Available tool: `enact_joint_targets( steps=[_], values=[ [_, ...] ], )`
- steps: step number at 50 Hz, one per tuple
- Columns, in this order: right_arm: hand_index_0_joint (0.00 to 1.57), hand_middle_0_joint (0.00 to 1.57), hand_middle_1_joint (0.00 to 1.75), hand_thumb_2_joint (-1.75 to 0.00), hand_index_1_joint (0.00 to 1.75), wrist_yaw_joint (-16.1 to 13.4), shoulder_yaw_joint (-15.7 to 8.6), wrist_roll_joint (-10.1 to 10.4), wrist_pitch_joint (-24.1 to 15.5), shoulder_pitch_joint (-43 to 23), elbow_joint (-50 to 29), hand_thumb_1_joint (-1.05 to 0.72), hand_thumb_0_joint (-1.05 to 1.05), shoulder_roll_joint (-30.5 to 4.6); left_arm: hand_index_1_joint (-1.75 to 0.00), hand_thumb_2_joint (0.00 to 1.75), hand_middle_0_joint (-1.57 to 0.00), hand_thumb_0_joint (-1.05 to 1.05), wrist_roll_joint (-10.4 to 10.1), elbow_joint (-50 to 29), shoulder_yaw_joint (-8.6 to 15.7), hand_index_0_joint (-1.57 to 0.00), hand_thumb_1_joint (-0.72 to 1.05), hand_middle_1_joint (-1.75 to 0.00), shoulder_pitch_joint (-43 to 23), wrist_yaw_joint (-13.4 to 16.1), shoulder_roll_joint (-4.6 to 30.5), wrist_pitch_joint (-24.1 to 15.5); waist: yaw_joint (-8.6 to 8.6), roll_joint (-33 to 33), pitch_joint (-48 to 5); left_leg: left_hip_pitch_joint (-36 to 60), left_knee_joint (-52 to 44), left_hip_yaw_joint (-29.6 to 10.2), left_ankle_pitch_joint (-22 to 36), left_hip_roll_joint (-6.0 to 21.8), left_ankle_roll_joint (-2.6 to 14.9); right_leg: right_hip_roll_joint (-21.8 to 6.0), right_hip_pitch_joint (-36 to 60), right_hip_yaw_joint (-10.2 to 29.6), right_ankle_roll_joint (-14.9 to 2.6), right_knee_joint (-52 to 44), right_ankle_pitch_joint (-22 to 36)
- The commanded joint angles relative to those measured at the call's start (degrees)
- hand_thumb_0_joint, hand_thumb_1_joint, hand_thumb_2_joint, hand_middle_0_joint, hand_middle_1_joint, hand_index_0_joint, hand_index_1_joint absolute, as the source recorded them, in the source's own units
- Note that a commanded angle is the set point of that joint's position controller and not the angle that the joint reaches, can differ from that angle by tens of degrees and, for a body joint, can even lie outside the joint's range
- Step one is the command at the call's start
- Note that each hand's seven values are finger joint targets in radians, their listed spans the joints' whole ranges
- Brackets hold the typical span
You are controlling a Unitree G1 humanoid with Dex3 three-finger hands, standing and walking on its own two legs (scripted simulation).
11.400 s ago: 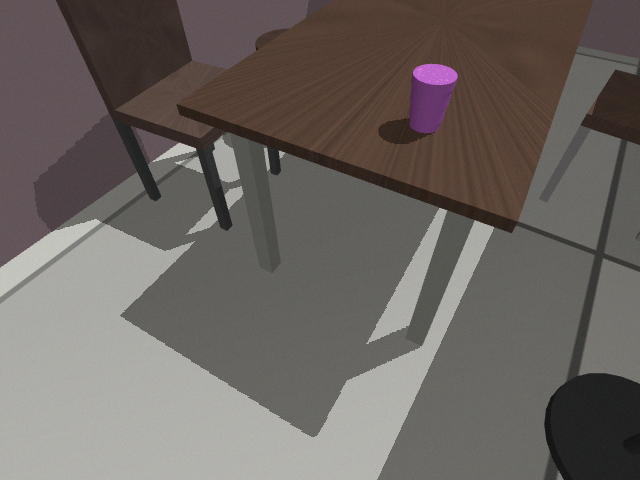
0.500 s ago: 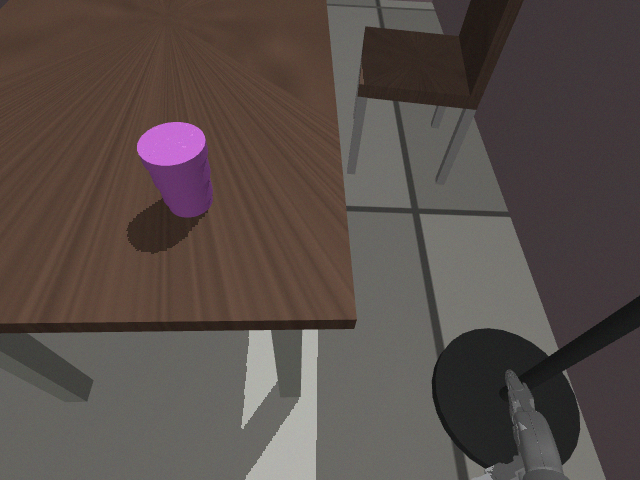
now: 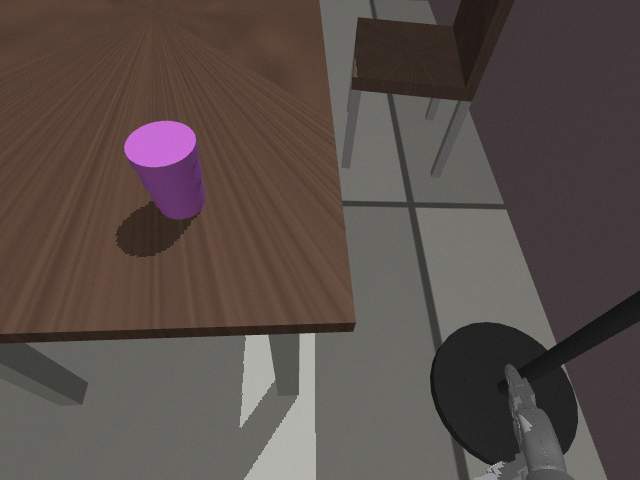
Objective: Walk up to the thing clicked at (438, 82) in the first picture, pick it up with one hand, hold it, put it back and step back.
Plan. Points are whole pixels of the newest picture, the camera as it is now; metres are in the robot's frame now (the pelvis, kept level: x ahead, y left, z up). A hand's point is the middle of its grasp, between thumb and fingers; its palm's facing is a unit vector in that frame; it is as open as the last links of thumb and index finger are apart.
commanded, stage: go down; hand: left
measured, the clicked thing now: (172, 175) +0.53 +0.19 +0.05
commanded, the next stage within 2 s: approach in 0.04 s
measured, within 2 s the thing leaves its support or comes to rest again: neither
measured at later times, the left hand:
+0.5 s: hand (10, 204) +0.43 +0.34 +0.12, palm faces +0.10 -0.99 +0.03, open 17.7 cm
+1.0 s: hand (125, 183) +0.48 +0.23 +0.08, palm faces +0.15 -0.99 +0.03, open 17.5 cm
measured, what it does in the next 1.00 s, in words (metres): stands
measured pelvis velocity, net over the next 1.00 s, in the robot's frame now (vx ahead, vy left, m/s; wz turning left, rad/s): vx -0.03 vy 0.00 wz -0.04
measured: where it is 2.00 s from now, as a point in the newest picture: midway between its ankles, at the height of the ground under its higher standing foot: outside the picture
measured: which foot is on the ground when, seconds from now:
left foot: down 0.00-1.00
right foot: down 0.00-1.00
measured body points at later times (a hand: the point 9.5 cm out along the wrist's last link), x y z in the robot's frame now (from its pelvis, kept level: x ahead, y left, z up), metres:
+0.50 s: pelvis -0.01 +0.00 -0.01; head +0.07 +0.04 +0.43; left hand +0.41 +0.39 +0.12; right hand +0.16 -0.24 -0.07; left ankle -0.03 +0.12 -0.72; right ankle -0.02 -0.16 -0.72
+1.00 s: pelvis -0.03 +0.00 -0.04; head +0.07 +0.01 +0.40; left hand +0.47 +0.29 +0.08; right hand +0.12 -0.27 -0.07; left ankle -0.03 +0.12 -0.72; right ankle -0.02 -0.16 -0.72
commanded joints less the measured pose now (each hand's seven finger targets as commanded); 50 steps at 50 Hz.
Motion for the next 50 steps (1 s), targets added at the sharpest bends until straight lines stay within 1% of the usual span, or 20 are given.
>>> enact_joint_targets(
  steps=[1,4,8,12,17,21,23,24,26,27,30,34,36,37,41,42,45,46,47,50],
  values=[
    [0.05,0.05,0.05,-0.05,0.05,-0.77,-3.58,0.06,-2.93,-0.60,-8.81,0.53,0.00,-8.11,-0.07,0.07,-0.05,0.00,-1.81,-13.12,1.69,-0.05,-0.61,-0.06,-19.14,-0.10,20.72,-2.95,1.62,11.50,-22.35,18.94,-1.86,-0.22,33.33,-1.44,0.29,2.01,5.76,-1.75,-3.29,-1.02,21.99],
    [0.05,0.05,0.05,-0.05,0.05,-0.64,-3.49,-0.04,-2.77,0.09,-8.63,0.54,0.00,-8.55,-0.06,0.07,-0.05,0.00,-2.12,-13.97,2.29,-0.05,-0.60,-0.06,-19.35,0.11,21.74,-2.79,2.03,10.77,-20.83,17.52,-2.16,0.03,31.34,-1.76,0.49,1.91,6.04,-1.66,-3.23,-1.36,21.28],
    [0.05,0.05,0.05,-0.05,0.05,-1.05,-7.00,0.09,-2.83,-0.91,-10.92,0.56,0.00,-11.86,-0.08,0.07,-0.05,0.00,-1.99,-14.48,3.95,-0.04,-0.56,-0.07,-18.77,0.50,23.66,-3.18,1.18,9.12,-21.31,17.25,-2.11,0.37,28.98,-2.09,0.81,1.72,7.11,-1.46,-2.89,-1.06,21.43],
    [0.05,0.05,0.05,-0.05,0.05,-0.27,-3.14,0.15,-2.77,-0.64,-7.26,0.56,0.00,-6.80,-0.08,0.07,-0.05,0.00,-1.94,-10.55,-1.20,-0.03,-0.58,-0.06,-18.32,0.08,15.69,-4.06,0.47,8.98,-16.43,15.47,-1.90,-0.02,27.20,-1.90,0.96,1.95,2.36,-1.71,-3.20,-0.62,18.25],
    [0.05,0.05,0.05,-0.05,0.05,0.49,-1.89,-0.13,-3.10,-2.16,-9.40,0.56,0.00,-6.24,-0.08,0.08,-0.04,0.00,-3.18,-8.93,-3.75,-0.03,-0.61,-0.05,-20.62,0.17,9.28,-7.13,-0.99,10.61,-17.04,14.75,-0.75,-0.38,23.97,-1.35,0.51,2.21,-2.11,-2.03,-3.43,1.12,14.57],
    [0.05,0.05,0.05,-0.05,0.05,0.74,-4.38,-0.59,-3.47,-1.52,-14.02,0.56,0.00,-9.41,-0.07,0.07,-0.04,0.00,-3.32,-10.43,-4.71,-0.03,-0.61,-0.06,-22.66,2.76,5.36,-9.33,-3.85,10.71,-20.89,17.75,1.67,-0.41,23.34,-0.84,0.32,2.30,-6.02,-2.17,-3.16,2.64,13.84],
    [0.05,0.05,0.05,-0.05,0.05,1.44,-4.28,-0.90,-3.18,2.26,-13.10,0.57,0.00,-8.99,-0.06,0.07,-0.04,0.00,-3.89,-20.23,-6.24,-0.03,-0.61,-0.05,-28.48,4.20,3.49,-11.17,-3.76,15.12,-26.25,21.77,3.30,-0.69,27.06,-0.42,-0.36,2.22,-7.36,-2.23,-3.20,4.00,15.07],
    [0.05,0.05,0.05,-0.05,0.05,1.62,-4.59,-1.04,-3.04,4.31,-14.08,0.56,0.00,-9.61,-0.06,0.06,-0.05,0.00,-3.57,-17.70,-6.57,-0.04,-0.61,-0.05,-27.23,5.10,2.00,-11.08,-4.63,14.24,-26.24,22.76,3.93,-1.38,30.77,0.34,-0.64,2.44,-9.00,-2.70,-3.24,4.66,15.44],
    [0.05,0.05,0.05,-0.05,0.05,2.61,-4.21,-0.96,-2.32,4.00,-15.41,0.56,0.00,-9.44,-0.08,0.07,-0.05,0.00,-3.52,-19.53,-4.94,-0.04,-0.61,-0.06,-27.24,7.34,3.90,-12.23,-3.79,14.49,-25.86,21.10,5.25,-1.77,32.86,0.49,-0.64,2.21,-9.58,-2.47,-3.17,5.50,15.44],
    [0.05,0.05,0.05,-0.05,0.05,2.76,-5.69,-1.02,-1.90,5.43,-15.47,0.55,0.00,-10.58,-0.08,0.07,-0.05,0.00,-3.23,-15.57,-4.26,-0.05,-0.61,-0.06,-24.33,8.43,3.99,-12.50,-4.76,11.96,-25.12,19.81,6.14,-1.81,33.35,0.57,-0.41,2.25,-9.22,-2.55,-2.98,5.99,16.51],
    [0.05,0.05,0.05,-0.05,0.05,4.47,-5.63,-1.37,-0.44,4.88,-17.14,0.56,0.00,-9.66,-0.06,0.05,-0.04,0.00,-1.59,-16.55,-3.89,-0.05,-0.61,-0.06,-24.50,12.01,5.11,-14.52,-3.36,12.98,-22.87,12.99,7.51,-1.08,27.20,-0.13,-0.15,1.99,-9.20,-1.81,-3.41,8.22,15.15],
    [0.05,0.05,0.05,-0.05,0.05,5.96,-5.52,-1.61,1.09,2.24,-22.54,0.54,0.00,-8.38,-0.06,0.04,-0.05,0.00,-0.75,-19.17,-0.34,-0.06,-0.60,-0.06,-28.52,16.88,7.81,-16.74,-1.37,13.88,-27.68,9.24,8.73,-0.62,25.45,-0.23,-0.21,2.02,-4.44,-1.34,-3.57,10.65,15.69],
    [0.05,0.05,0.05,-0.05,0.05,6.34,-5.97,-1.58,1.79,0.88,-24.80,0.54,0.00,-7.86,-0.05,0.04,-0.06,0.00,-0.69,-19.54,-1.96,-0.06,-0.57,-0.05,-28.93,18.74,4.18,-16.97,-0.98,14.93,-30.49,7.97,8.92,-0.43,24.48,-0.32,-0.31,2.17,-2.64,-1.01,-3.74,11.42,15.41],
    [0.05,0.05,0.05,-0.05,0.05,6.30,-7.07,-1.57,1.99,0.26,-26.95,0.54,0.00,-9.49,-0.05,0.05,-0.05,0.00,-0.29,-20.26,-0.44,-0.05,-0.55,-0.05,-27.95,20.01,6.03,-17.11,-0.39,13.87,-31.68,7.58,8.91,-0.46,24.96,-0.10,-0.40,2.35,-1.51,-1.09,-3.80,11.88,15.65],
    [0.05,0.05,0.05,-0.05,0.05,6.39,-8.46,-1.53,3.34,-0.44,-27.99,0.53,0.00,-9.81,-0.04,0.03,-0.06,0.00,1.36,-19.51,-2.81,-0.07,-0.54,-0.04,-26.99,22.15,2.21,-16.57,-1.12,13.23,-34.13,6.97,9.57,-0.33,25.78,0.30,-0.42,2.71,-1.37,-0.70,-3.88,12.62,16.40],
    [0.05,0.05,0.05,-0.05,0.05,6.43,-7.65,-1.50,3.61,0.57,-27.95,0.53,0.00,-9.14,-0.04,0.02,-0.06,0.00,1.58,-18.56,-4.54,-0.07,-0.56,-0.05,-26.26,22.18,0.09,-16.26,-1.38,12.58,-33.71,6.36,9.73,-0.11,25.23,0.22,-0.29,2.81,-0.79,-0.58,-3.76,12.59,16.68],
    [0.05,0.05,0.05,-0.05,0.05,6.53,-8.30,-1.23,4.33,2.81,-26.34,0.53,0.00,-9.33,-0.04,0.02,-0.06,0.00,0.80,-15.61,-4.37,-0.07,-0.56,-0.05,-23.97,22.04,-2.46,-15.64,-2.36,8.25,-31.21,3.36,9.54,0.17,24.09,0.29,0.18,2.80,-0.03,-0.49,-3.48,12.68,18.15],
    [0.05,0.05,0.05,-0.05,0.05,6.58,-7.61,-1.21,4.44,2.57,-26.22,0.54,0.00,-8.40,-0.04,0.02,-0.06,0.00,0.48,-16.69,-7.56,-0.07,-0.57,-0.05,-26.09,21.45,-6.63,-15.44,-3.37,7.24,-29.41,3.21,9.51,0.22,22.28,0.22,0.52,2.94,-1.87,-0.46,-3.21,12.07,17.23],
    [0.05,0.05,0.05,-0.05,0.05,6.47,-8.26,-0.99,4.36,2.99,-28.02,0.54,0.00,-9.55,-0.04,0.02,-0.06,0.00,0.24,-15.83,-4.70,-0.07,-0.55,-0.05,-23.91,21.74,-3.29,-15.21,-2.88,6.39,-29.36,3.85,9.30,0.46,21.86,0.23,0.58,2.87,-1.60,-0.57,-3.14,11.99,16.52],
    [0.05,0.05,0.05,-0.05,0.05,6.94,-7.72,-0.86,5.04,5.96,-25.08,0.55,0.00,-8.03,-0.03,0.03,-0.05,0.00,0.49,-15.31,-6.83,-0.06,-0.54,-0.04,-25.14,21.82,-6.47,-14.95,-3.84,6.62,-23.09,2.13,8.99,1.13,17.05,-0.10,0.79,2.87,-6.33,-0.49,-3.04,11.37,13.00]
  ],
)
